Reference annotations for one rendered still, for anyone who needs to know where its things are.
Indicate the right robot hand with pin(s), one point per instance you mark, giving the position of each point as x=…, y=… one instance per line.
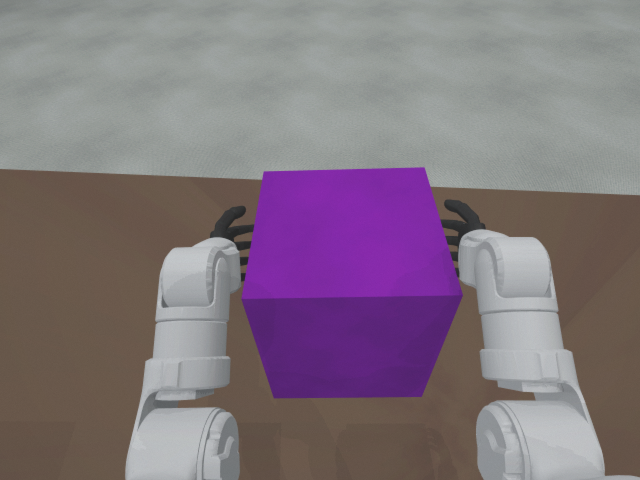
x=466, y=213

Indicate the right robot forearm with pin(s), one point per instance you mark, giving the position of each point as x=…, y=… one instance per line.
x=523, y=347

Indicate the carton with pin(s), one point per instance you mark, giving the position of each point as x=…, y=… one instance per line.
x=350, y=287

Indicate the left robot hand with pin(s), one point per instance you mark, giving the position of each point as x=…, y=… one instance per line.
x=222, y=231

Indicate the left robot forearm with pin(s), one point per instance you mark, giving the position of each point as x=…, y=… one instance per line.
x=189, y=355

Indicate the left robot upper arm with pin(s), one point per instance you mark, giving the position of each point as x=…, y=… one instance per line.
x=185, y=444

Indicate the right robot upper arm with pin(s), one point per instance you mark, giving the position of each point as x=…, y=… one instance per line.
x=537, y=440

